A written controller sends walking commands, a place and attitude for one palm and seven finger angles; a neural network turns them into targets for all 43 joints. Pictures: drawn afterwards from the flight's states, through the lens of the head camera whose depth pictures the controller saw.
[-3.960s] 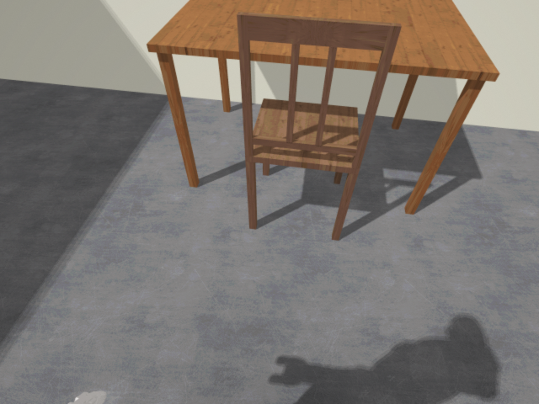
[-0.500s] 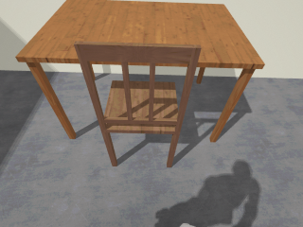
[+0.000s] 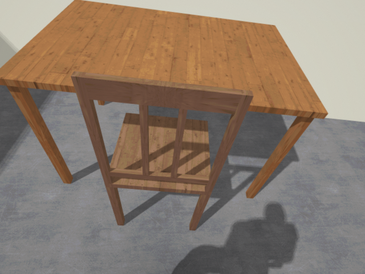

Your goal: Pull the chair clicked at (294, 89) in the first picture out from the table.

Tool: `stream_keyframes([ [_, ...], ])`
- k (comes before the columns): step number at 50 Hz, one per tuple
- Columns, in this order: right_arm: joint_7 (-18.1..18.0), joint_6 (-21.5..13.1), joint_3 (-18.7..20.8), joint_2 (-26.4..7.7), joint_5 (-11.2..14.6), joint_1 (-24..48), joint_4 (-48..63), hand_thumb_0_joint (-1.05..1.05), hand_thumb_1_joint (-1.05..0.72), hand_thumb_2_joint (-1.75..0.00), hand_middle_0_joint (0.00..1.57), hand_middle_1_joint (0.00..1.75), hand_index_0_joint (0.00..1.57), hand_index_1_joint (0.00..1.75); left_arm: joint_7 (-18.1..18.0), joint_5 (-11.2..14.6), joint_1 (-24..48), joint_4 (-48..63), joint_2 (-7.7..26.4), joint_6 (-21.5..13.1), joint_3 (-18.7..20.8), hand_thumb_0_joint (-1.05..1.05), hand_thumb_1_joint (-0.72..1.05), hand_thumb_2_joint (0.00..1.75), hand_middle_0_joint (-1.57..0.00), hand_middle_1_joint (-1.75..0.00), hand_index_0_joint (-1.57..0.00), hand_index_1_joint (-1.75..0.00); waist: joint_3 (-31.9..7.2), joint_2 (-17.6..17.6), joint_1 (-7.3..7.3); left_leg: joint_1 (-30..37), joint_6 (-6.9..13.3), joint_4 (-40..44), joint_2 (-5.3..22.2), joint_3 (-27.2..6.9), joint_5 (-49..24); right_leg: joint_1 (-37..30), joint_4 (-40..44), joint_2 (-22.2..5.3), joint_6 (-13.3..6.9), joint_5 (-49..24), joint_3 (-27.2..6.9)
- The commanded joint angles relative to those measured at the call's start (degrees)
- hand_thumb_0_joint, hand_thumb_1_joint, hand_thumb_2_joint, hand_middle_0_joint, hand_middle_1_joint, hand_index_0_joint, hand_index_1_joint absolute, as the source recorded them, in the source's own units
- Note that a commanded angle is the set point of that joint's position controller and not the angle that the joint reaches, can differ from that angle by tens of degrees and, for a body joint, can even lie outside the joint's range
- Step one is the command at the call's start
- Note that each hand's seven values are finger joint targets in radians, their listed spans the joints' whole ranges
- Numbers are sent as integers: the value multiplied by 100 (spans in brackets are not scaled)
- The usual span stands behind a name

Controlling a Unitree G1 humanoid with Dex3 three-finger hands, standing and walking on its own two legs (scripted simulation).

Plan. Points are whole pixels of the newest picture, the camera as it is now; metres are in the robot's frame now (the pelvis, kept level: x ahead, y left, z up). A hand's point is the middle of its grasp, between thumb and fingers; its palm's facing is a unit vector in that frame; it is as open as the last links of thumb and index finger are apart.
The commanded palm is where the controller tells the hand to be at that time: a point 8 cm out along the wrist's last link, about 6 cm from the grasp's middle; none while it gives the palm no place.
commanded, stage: come to a stop and stand still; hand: left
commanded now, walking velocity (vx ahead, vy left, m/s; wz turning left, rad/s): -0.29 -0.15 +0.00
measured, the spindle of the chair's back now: (145, 144) +0.48 +0.15 -0.06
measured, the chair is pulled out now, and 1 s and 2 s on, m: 0.00 0.00 0.00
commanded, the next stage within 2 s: look again from close up in 1.00 s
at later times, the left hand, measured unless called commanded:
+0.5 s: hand out of the picture +0.06 +0.13 -0.15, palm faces +0.02 -0.96 -0.27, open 7.4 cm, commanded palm none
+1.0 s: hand out of the picture -0.03 +0.16 -0.17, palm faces +0.07 -0.98 -0.17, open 7.4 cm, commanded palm none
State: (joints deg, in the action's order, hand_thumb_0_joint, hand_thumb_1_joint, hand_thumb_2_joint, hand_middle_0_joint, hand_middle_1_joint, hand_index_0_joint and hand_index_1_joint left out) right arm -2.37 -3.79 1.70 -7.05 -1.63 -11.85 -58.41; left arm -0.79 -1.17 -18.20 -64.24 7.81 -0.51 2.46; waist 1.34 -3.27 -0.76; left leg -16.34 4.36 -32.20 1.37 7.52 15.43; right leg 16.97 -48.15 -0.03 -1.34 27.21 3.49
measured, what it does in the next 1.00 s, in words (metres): steps on the spot: right foot, then left foot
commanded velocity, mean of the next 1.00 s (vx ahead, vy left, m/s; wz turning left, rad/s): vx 0.00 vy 0.01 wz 0.00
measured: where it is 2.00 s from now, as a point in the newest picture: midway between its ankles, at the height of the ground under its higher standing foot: outside the picture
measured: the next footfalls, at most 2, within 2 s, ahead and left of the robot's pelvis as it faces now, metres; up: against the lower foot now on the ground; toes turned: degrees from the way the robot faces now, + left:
right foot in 0.36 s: +0.05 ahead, -0.18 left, +0.00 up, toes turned -4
left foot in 0.80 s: +0.07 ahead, +0.07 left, +0.00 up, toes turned +2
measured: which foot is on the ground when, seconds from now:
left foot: down 0.00-0.40, up 0.42-0.78, down 0.80-1.00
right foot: up 0.00-0.34, down 0.36-0.82, up 0.84-1.00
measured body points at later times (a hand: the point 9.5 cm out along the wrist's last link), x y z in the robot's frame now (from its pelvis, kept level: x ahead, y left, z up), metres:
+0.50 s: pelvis +0.01 -0.06 +0.01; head +0.04 -0.09 +0.45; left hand +0.06 +0.18 -0.13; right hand +0.04 -0.30 -0.16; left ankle -0.01 +0.07 -0.69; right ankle +0.01 -0.17 -0.73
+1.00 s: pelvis -0.02 -0.02 +0.01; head -0.01 +0.00 +0.46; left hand -0.03 +0.21 -0.16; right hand +0.00 -0.25 -0.14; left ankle -0.03 +0.09 -0.73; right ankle -0.03 -0.14 -0.70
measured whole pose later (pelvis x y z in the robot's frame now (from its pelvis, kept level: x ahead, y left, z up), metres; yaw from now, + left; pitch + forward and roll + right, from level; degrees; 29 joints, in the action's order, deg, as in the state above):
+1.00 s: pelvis -0.02 -0.02 +0.01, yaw +0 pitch +0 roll +1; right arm -2.4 -0.3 0.2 -7.3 -1.6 -16.3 -60.7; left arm -0.5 -1.3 -17.6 -62.4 11.3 1.8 2.9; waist 0.7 -3.8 -0.9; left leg -8.4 0.8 -21.5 -0.8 0.6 12.7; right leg 19.5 -45.7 -1.1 0.5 21.9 0.4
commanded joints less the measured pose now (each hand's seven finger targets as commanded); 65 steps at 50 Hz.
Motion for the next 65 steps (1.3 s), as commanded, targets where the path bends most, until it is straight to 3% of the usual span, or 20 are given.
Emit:
stream_keyframes([
  [1, -116, 55, -38, -683, 55, -436, -28, 0, -90, -90, 20, 30, 20, 30, -96, 25, -455, 69, 181, 35, -11, 0, 90, 90, -20, -30, -20, -30, -194, 709, -98, 871, 529, 1432, 1597, -1164, -4964, 512, -577, -351, 271, -469, -491],
  [12, -83, 441, 245, -1039, 46, -310, 24, 0, -90, -90, 20, 30, 20, 30, -150, 14, 273, 613, 480, 320, 83, 0, 90, 90, -20, -30, -20, -30, -142, 1296, 142, 983, 550, 1137, 1565, -1005, -4245, 243, 329, -223, 274, -219, -231],
  [16, 14, 478, 269, -1026, 82, -229, 50, 0, -90, -90, 20, 30, 20, 30, -175, -10, -122, 526, 552, 154, 70, 0, 90, 90, -20, -30, -20, -30, -492, 1010, -86, 879, 109, 597, 1119, -822, -2726, -704, 2332, -222, 270, -1793, -16],
  [18, 87, 470, 193, -539, 174, -384, 120, 0, -90, -90, 20, 30, 20, 30, -217, -49, 17, 533, 1165, -3, 100, 0, 90, 90, -20, -30, -20, -30, -443, -423, 80, -35, -519, 36, 305, -350, -68, -1228, 2759, -1560, -145, -4099, -1459],
  [19, 103, 551, 203, -545, 152, -291, 198, 0, -90, -90, 20, 30, 20, 30, -183, -36, 64, 583, 1373, -3, 116, 0, 90, 90, -20, -30, -20, -30, -289, -519, 17, -137, -627, -377, 23, -329, 1213, -943, 2852, -2114, -605, -4697, -1687],
  [20, 95, 650, 214, -578, 112, -87, 264, 0, -90, -90, 20, 30, 20, 30, -189, -34, -16, 575, 1425, -16, 168, 0, 90, 90, -20, -30, -20, -30, -342, -1009, -131, -303, -623, -989, -9, -523, 1750, -880, 2911, -2166, -814, -5083, -1922],
  [28, 188, 730, 276, -755, 75, -8, 352, 0, -90, -90, 20, 30, 20, 30, -266, -51, 61, 809, 1245, 13, 246, 0, 90, 90, -20, -30, -20, -30, -65, -657, -163, -1048, -777, -2644, -55, -828, 866, -1043, 2844, -1796, -874, -4279, -1271],
  [34, 227, 581, 194, -659, 94, 37, 474, 0, -90, -90, 20, 30, 20, 30, -186, -105, 77, 895, 1348, 65, 306, 0, 90, 90, -20, -30, -20, -30, -119, -938, -250, -271, -661, -880, -131, -561, 877, -718, 3231, -1617, -817, -2077, -1486],
  [37, 177, 469, 114, -561, 93, -442, 226, 0, -90, -90, 20, 30, 20, 30, -132, -39, 323, 811, 1222, 98, 247, 0, 90, 90, -20, -30, -20, -30, -56, -766, 17, 1129, -569, 811, -246, -398, -32, 179, 3191, -1177, -414, -575, -1173],
  [38, 152, 412, 88, -637, 89, -657, 129, 0, -90, -90, 20, 30, 20, 30, -110, -14, 413, 806, 1028, 119, 191, 0, 90, 90, -20, -30, -20, -30, 61, -382, 138, 1475, -523, 1210, -99, -581, -86, 608, 2975, -909, -212, 5, -1023],
  [40, 101, 355, 136, -1246, -20, -820, 144, 0, -90, -90, 20, 30, 20, 30, -62, 13, 315, 867, 519, 155, 83, 0, 90, 90, -20, -30, -20, -30, 218, 1294, 154, 494, 1, 2215, 1223, -2311, 1300, 541, 1554, -126, 139, -225, -208],
  [42, 55, 325, 126, -1228, -17, -461, 200, 0, -90, -90, 20, 30, 20, 30, -47, -67, 363, 783, 551, 185, 85, 0, 90, 90, -20, -30, -20, -30, 559, 1694, 107, -253, 433, 2791, 1515, -2986, 2239, 592, 344, -62, 125, -132, -336],
  [46, -28, 246, 18, -933, 30, -366, 131, 0, -90, -90, 20, 30, 20, 30, 34, -42, 4, 477, 535, 117, 69, 0, 90, 90, -20, -30, -20, -30, 433, 1165, 6, 496, 396, 2287, 1085, -1955, -18, 914, -215, -144, 178, -622, -443],
  [50, -76, 247, 28, -951, 17, -669, -102, 0, -90, -90, 20, 30, 20, 30, 12, 26, 169, 459, 392, 89, -31, 0, 90, 90, -20, -30, -20, -30, 190, 1187, 159, 830, 524, 1764, 1184, -1794, -1820, 275, 924, -153, 204, -307, -278],
  [53, -88, 279, 13, -874, 76, -636, -216, 0, -90, -90, 20, 30, 20, 30, -33, 40, -343, 194, 367, 41, -34, 0, 90, 90, -20, -30, -20, -30, 0, 870, -93, 439, 260, 1225, 926, -1630, -1696, -872, 2482, -134, 198, -1520, -261],
  [55, 27, 137, -26, -892, 171, 44, 81, 0, -90, -90, 20, 30, 20, 30, -333, -40, -872, -118, 712, -128, -109, 0, 90, 90, -20, -30, -20, -30, 221, 734, -300, 345, -368, -24, 412, -817, -1167, -557, 2868, -814, 20, -3743, -1003],
  [56, 95, 224, -89, -428, 117, -309, 229, 0, -90, -90, 20, 30, 20, 30, -260, 7, -466, 155, 930, -207, -192, 0, 90, 90, -20, -30, -20, -30, 58, 351, 121, 213, -423, -18, -5, -816, 435, -324, 2997, -1072, -224, -2134, -1468],
  [58, 176, 337, -93, -435, 59, -610, 144, 0, -90, -90, 20, 30, 20, 30, -206, 17, -245, 281, 834, -315, -136, 0, 90, 90, -20, -30, -20, -30, -243, -993, 186, -134, -396, -598, 26, -683, 799, -762, 3143, -1117, -517, -2359, -1540],
  [62, 116, 173, -141, -371, 73, -992, -134, 0, -90, -90, 20, 30, 20, 30, -203, 51, -90, 321, 607, -302, -164, 0, 90, 90, -20, -30, -20, -30, -153, 694, 282, 637, -340, 663, 248, -940, -860, -487, 2346, -635, -371, -2915, -907],
  [65, 48, 164, -151, -529, 90, -848, -178, 0, -90, -90, 20, 30, 20, 30, -183, 45, -233, 246, 557, -204, -189, 0, 90, 90, -20, -30, -20, -30, 161, 616, 127, 361, -234, 680, 451, -1099, -1176, -513, 2290, -434, -216, -2253, -747],
])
